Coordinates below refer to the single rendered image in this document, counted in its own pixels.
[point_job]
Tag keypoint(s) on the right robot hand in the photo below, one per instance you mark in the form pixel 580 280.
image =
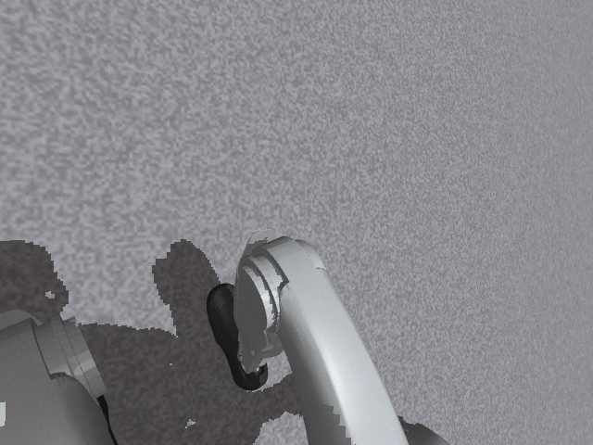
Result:
pixel 419 434

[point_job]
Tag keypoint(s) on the right robot foot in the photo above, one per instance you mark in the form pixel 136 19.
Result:
pixel 220 316

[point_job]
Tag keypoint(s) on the left robot foot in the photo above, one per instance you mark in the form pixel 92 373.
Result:
pixel 104 408

